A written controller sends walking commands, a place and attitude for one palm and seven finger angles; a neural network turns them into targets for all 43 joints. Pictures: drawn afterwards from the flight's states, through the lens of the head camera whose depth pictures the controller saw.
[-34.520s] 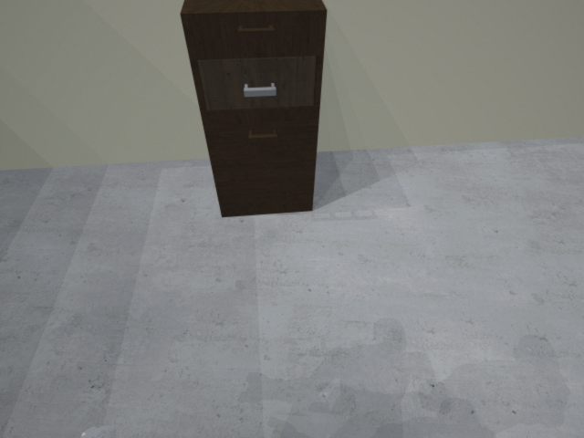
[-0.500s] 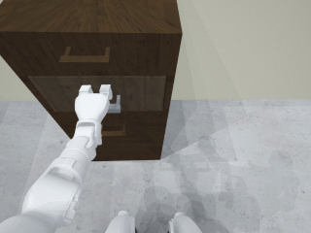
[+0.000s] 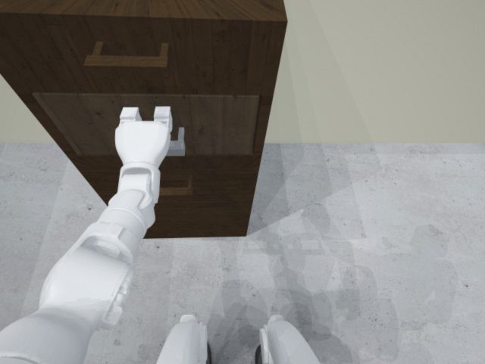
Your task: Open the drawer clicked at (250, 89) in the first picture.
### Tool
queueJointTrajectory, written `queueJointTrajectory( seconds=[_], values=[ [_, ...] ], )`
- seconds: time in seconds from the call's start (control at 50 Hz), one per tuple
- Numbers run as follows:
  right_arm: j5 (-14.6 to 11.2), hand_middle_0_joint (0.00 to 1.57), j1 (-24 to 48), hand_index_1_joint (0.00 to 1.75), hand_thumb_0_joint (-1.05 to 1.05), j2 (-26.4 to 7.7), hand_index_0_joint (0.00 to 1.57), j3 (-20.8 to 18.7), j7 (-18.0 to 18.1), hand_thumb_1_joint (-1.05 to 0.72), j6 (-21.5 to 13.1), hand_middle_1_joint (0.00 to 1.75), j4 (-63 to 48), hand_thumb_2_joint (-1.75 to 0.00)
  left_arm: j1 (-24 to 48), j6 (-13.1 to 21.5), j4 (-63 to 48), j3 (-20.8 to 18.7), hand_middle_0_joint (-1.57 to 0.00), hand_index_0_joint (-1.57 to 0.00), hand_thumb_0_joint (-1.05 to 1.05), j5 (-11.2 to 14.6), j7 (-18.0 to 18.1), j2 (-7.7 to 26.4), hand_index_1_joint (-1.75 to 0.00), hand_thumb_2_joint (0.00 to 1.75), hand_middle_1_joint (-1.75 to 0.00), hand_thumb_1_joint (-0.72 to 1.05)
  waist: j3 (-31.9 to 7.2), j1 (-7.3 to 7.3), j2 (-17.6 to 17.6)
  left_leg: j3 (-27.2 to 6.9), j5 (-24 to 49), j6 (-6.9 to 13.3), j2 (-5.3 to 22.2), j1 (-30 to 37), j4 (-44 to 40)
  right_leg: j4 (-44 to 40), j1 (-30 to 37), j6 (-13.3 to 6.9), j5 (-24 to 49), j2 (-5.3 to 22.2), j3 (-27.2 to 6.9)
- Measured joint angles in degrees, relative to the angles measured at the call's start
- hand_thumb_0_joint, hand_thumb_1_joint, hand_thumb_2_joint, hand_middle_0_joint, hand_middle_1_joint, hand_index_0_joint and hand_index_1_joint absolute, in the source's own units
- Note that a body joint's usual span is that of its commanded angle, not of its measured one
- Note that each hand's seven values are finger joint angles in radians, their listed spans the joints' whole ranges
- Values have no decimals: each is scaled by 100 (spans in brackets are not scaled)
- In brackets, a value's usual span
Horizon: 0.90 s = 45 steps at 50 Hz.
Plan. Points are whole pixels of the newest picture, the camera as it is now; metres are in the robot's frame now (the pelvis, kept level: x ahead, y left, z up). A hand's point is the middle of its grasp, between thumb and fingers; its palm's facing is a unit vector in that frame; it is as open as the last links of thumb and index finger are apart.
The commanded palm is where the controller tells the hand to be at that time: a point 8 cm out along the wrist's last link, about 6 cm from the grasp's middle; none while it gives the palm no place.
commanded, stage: lower the fingers behind the handle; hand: left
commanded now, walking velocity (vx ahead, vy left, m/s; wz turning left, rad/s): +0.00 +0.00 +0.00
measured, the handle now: (157, 140) +0.53 +0.14 -0.01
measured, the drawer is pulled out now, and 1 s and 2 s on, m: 0.00 0.00 0.00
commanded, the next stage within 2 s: lift the hand off the handle in 0.18 s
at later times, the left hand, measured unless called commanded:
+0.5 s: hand (149, 155) +0.49 +0.15 -0.01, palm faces +0.06 +0.02 -1.00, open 13.6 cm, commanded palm +0.48 +0.15 +0.02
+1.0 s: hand (148, 155) +0.48 +0.15 +0.00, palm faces -0.01 +0.01 -1.00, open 13.6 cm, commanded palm +0.48 +0.14 +0.05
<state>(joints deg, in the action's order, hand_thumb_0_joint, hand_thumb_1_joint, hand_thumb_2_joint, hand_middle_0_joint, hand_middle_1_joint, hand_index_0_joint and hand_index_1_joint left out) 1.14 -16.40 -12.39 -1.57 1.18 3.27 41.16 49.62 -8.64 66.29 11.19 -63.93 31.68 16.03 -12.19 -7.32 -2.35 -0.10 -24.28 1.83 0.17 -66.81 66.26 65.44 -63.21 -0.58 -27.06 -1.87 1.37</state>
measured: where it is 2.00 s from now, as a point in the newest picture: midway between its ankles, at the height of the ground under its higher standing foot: outside the picture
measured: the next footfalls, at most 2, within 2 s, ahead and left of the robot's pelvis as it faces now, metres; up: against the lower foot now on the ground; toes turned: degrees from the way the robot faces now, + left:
none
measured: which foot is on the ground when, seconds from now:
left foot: down 0.00-1.00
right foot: down 0.00-1.00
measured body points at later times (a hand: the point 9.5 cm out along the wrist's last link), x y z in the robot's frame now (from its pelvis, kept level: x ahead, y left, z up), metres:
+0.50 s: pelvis -0.01 +0.00 -0.01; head +0.10 +0.01 +0.43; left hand +0.48 +0.15 +0.05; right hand +0.02 -0.26 -0.14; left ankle +0.06 +0.10 -0.64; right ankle +0.03 -0.12 -0.64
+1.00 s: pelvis -0.01 +0.01 +0.01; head +0.11 +0.01 +0.44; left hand +0.48 +0.15 +0.05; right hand +0.01 -0.26 -0.12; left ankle +0.06 +0.10 -0.64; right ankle +0.03 -0.12 -0.64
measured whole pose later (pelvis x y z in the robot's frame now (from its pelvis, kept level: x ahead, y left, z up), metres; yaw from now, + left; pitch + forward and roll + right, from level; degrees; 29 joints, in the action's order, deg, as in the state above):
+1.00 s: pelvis -0.01 +0.01 +0.01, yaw +0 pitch +24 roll -2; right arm 1.1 -19.0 -12.5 -1.6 2.0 1.3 42.1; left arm 49.4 -6.5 65.4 9.9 -62.8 29.0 18.3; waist -10.7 -8.6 -3.4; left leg 0.6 -22.8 2.3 0.2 -65.5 64.0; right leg 63.1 -62.0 0.0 -25.3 -1.9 0.6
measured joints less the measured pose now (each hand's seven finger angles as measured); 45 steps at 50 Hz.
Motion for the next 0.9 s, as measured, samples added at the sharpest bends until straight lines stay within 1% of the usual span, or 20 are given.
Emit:
queueJointTrajectory(
  seconds=[0.1,0.3,0.46,0.6,0.76,0.84,0.9],
  values=[
    [-7,21,-26,30,1,-40,21,-1,26,-91,-51,30,-20,-90,48,42,-59,4,-32,-30,0,-6,-27,66,-132,30,-124,-49,15,-20,-1,-1,2,8,-3,-123,102,103,-120,7,-2,4,4],
    [-21,21,-58,30,1,-41,21,30,44,-91,-79,30,47,-90,108,-13,-92,-14,-32,-30,0,23,-2,80,-132,30,-125,-49,46,-38,-23,16,25,25,-8,-227,156,162,-228,27,20,10,-11],
    [-22,21,-78,30,1,-28,21,93,71,-90,-101,30,47,-90,198,29,17,-31,-33,-32,0,11,-8,119,-134,30,-127,-49,38,-77,-40,3,30,34,-9,-275,195,188,-265,36,27,10,2],
    [-14,21,-43,30,1,-41,21,123,98,-90,-131,30,28,-90,312,70,89,-36,-34,-33,0,-26,1,183,-133,30,-128,-49,37,-138,-26,-20,49,37,-18,-395,279,266,-371,39,38,18,27],
    [-26,21,-33,30,1,-48,21,100,113,-90,-140,30,-21,-90,318,35,27,-63,-34,-34,0,13,-174,260,-131,30,-126,-49,101,-204,-47,1,114,46,-12,-357,211,197,-342,55,115,12,3],
    [-29,21,-100,30,1,-32,21,61,104,-91,-149,30,-19,-90,244,41,-2,-73,-34,-34,0,98,-296,258,-129,30,-124,-49,129,-196,-72,34,147,51,-5,-208,67,56,-210,61,162,4,-35],
    [-24,21,-165,30,1,-25,21,48,100,-90,-171,30,19,-90,179,93,10,-100,-34,-34,0,114,-304,242,-127,30,-123,-49,145,-178,-84,52,156,53,-4,-79,-47,-54,-90,63,177,3,-57]
  ],
)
